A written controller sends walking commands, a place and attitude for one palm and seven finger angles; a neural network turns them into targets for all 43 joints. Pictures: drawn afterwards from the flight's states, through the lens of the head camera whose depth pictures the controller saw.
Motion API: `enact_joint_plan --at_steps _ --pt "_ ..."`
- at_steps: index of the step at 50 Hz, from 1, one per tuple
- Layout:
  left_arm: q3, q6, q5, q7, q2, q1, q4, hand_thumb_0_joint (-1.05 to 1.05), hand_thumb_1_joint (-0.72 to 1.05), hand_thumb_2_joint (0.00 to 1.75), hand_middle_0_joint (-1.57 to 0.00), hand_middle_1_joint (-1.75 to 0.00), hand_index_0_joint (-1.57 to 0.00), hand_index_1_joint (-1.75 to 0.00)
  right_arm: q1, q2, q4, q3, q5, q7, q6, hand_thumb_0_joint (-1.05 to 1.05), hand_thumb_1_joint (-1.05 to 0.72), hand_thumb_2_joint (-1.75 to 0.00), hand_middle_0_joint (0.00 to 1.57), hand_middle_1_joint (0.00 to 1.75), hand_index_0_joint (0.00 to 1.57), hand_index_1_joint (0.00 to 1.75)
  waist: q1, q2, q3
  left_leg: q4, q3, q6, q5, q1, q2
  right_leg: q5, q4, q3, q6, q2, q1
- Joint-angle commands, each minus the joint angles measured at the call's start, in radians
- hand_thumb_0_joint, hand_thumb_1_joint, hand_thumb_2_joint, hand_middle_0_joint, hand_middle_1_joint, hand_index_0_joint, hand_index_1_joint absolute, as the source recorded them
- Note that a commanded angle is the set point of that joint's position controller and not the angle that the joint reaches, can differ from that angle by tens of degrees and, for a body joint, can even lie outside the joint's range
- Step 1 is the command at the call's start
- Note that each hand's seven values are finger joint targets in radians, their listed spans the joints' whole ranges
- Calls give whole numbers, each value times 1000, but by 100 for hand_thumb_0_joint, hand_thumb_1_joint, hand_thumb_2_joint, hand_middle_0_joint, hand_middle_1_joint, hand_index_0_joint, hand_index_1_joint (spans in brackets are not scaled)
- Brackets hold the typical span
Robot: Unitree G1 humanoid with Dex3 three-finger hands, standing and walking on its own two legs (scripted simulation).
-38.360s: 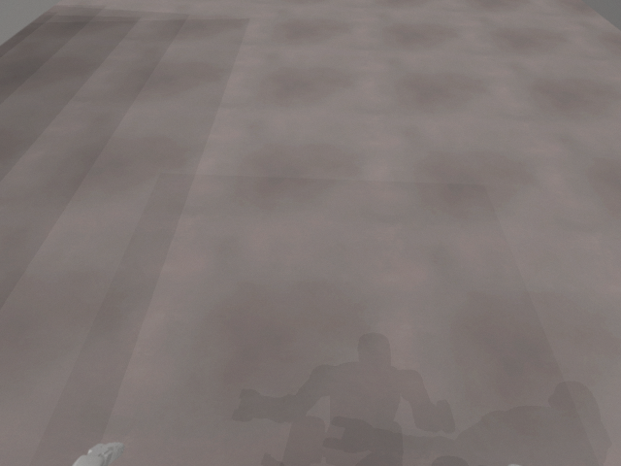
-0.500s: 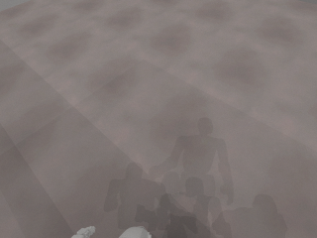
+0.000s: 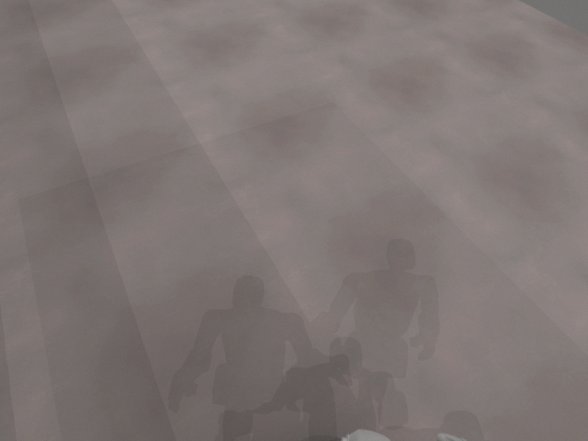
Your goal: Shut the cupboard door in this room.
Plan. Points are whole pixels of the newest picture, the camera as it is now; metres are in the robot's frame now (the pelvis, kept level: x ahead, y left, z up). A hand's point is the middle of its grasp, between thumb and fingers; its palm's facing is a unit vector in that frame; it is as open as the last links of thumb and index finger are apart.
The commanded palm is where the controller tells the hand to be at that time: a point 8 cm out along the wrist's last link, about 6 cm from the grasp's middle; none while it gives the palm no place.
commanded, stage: turn or walk to find it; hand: left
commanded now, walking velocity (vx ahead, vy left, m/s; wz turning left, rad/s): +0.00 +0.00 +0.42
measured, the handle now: out of the picture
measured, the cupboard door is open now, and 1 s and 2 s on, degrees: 88 88 88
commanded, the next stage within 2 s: none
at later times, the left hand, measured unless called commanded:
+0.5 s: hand out of the picture +0.06 +0.15 -0.15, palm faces +0.21 -0.94 -0.26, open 7.4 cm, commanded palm none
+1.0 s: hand out of the picture -0.04 +0.20 -0.17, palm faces +0.45 -0.86 -0.25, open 7.4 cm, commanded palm none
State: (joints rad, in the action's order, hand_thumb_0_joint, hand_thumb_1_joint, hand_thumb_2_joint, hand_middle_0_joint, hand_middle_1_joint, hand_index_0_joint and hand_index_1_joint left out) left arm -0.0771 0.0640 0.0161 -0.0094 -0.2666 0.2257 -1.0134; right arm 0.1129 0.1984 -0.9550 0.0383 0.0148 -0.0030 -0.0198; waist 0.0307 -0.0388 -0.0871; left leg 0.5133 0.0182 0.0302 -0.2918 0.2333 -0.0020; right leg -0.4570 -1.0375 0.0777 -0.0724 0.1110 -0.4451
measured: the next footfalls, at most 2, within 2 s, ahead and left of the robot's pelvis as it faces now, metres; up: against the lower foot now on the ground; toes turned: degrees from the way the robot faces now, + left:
right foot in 0.30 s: +0.06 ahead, -0.14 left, +0.00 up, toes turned +2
left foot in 0.74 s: +0.00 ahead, +0.10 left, +0.00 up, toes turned +24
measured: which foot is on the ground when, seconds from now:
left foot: down 0.00-0.30, up 0.32-0.72, down 0.74-1.00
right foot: up 0.00-0.28, down 0.30-0.74, up 0.76-1.00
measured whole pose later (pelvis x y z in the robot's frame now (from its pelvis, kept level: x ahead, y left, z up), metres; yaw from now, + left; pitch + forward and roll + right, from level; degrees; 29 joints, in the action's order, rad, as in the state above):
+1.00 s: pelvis +0.00 -0.02 +0.00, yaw +24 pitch +1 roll +0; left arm -0.07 0.05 0.01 -0.01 -0.25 0.18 -0.97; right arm 0.13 0.19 -0.95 0.04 0.02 0.00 -0.02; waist 0.02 -0.02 -0.08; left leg 0.47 -0.01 0.02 -0.24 0.24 -0.01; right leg -0.44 -0.99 0.05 -0.09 0.10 -0.44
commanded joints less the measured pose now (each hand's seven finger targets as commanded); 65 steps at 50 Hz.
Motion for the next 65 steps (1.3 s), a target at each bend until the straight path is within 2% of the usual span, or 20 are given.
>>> enact_joint_plan --at_steps 1,9,13,15,16,19,21,31,34,35,37,38,44,52,55,56,58,59,62,65 --pt "0 -36 -1 2 -57 -17 89 0 90 90 -20 -30 -20 -30 74 192 38 48 1 -17 20 0 -90 -90 20 30 20 30 -37 171 121 -166 -195 118 564 -179 227 51 -37 -40 -17 -5 -103" --pt "10 -42 -9 -3 -29 -80 137 0 90 90 -20 -30 -20 -30 96 192 45 64 10 -13 8 0 -90 -90 20 30 20 30 -57 207 118 -125 -293 136 551 -112 219 7 247 -24 -11 -53 28" --pt "4 -66 -11 -8 -48 38 112 0 90 90 -20 -30 -20 -30 64 174 55 66 1 -9 5 0 -90 -90 20 30 20 30 5 156 163 -5 -299 68 429 22 150 266 623 -14 7 -60 301" --pt "-20 -84 12 -21 -184 86 107 0 90 90 -20 -30 -20 -30 80 75 87 51 -9 3 12 0 -90 -90 20 30 20 30 21 -247 172 320 -72 -57 -239 322 -72 567 708 -357 161 323 508" --pt "-26 -84 0 -22 -180 87 117 0 90 90 -20 -30 -20 -30 67 122 84 64 -2 -3 -10 0 -90 -90 20 30 20 30 32 -228 158 497 -121 -54 -328 288 -35 555 731 -376 231 380 365" --pt "-8 -78 -1 -25 -96 -44 149 0 90 90 -20 -30 -20 -30 88 107 33 65 5 10 -27 0 -90 -90 20 30 20 30 -34 -92 67 710 -108 -70 -161 323 11 530 698 -173 202 243 295" --pt "-5 -86 1 -25 -79 -36 151 0 90 90 -20 -30 -20 -30 111 97 18 58 4 14 -30 0 -90 -90 20 30 20 30 -35 -129 94 710 -80 -88 -111 316 22 595 688 -94 185 219 321" --pt "-28 -72 13 -18 -150 71 98 0 90 90 -20 -30 -20 -30 -9 71 46 29 -7 17 -16 0 -90 -90 20 30 20 30 25 -172 99 274 49 -84 -165 180 20 711 625 -12 203 247 378" --pt "-30 -65 6 -17 -156 44 92 0 90 90 -20 -30 -20 -30 52 87 36 28 -5 14 -3 0 -90 -90 20 30 20 30 -16 -139 132 37 82 -71 -13 26 16 640 535 34 149 235 333" --pt "-29 -60 -1 -15 -145 35 92 0 90 90 -20 -30 -20 -30 90 115 28 34 -3 16 4 0 -90 -90 20 30 20 30 -46 -66 151 -93 62 -57 117 -93 36 560 446 69 107 212 259" --pt "4 -50 -6 -5 -43 14 140 0 90 90 -20 -30 -20 -30 171 281 29 72 1 9 9 0 -90 -90 20 30 20 30 -85 331 171 -173 -367 128 629 -262 397 -194 92 99 -1 18 -76" --pt "8 -36 -1 -14 -46 -36 147 0 90 90 -20 -30 -20 -30 193 278 9 74 3 -4 9 0 -90 -90 20 30 20 30 -105 303 175 -179 -383 170 608 -222 409 -210 4 -1 2 21 -89" --pt "0 -36 -2 3 -53 -13 94 0 90 90 -20 -30 -20 -30 55 195 45 48 4 -16 17 0 -90 -90 20 30 20 30 -36 169 123 -171 -198 124 481 -136 238 22 -32 -38 -7 0 -70" --pt "8 -42 -6 0 -29 -50 131 0 90 90 -20 -30 -20 -30 70 200 55 65 10 -9 6 0 -90 -90 20 30 20 30 -54 204 116 -142 -280 133 432 -78 223 3 257 -14 -5 -50 44" --pt "5 -56 -10 -4 -33 33 114 0 90 90 -20 -30 -20 -30 43 191 63 67 6 -7 2 0 -90 -90 20 30 20 30 -12 193 146 -70 -285 98 421 0 183 157 487 6 3 -75 213" --pt "1 -64 -8 -7 -52 68 106 0 90 90 -20 -30 -20 -30 38 173 67 66 1 -4 2 0 -90 -90 20 30 20 30 7 151 155 -13 -264 57 331 69 142 255 616 -7 10 -50 320" --pt "-25 -79 14 -18 -196 98 114 0 90 90 -20 -30 -20 -30 40 75 108 52 -7 6 3 0 -90 -90 20 30 20 30 24 -258 128 357 -58 -58 -275 339 -70 443 746 -374 172 345 433" --pt "-31 -83 2 -21 -180 85 123 0 90 90 -20 -30 -20 -30 32 129 99 65 2 1 -17 0 -90 -90 20 30 20 30 31 -270 118 522 -128 -51 -310 307 -21 409 773 -392 224 373 296" --pt "-12 -76 0 -25 -91 -54 156 0 90 90 -20 -30 -20 -30 82 110 36 69 6 15 -29 0 -90 -90 20 30 20 30 -46 -77 64 713 -106 -67 -134 317 17 413 725 -169 190 241 252" --pt "-8 -86 6 -24 -77 -17 149 0 90 90 -20 -30 -20 -30 89 94 24 60 5 19 -32 0 -90 -90 20 30 20 30 -31 -132 76 675 -66 -91 -94 304 23 504 711 -79 175 212 289"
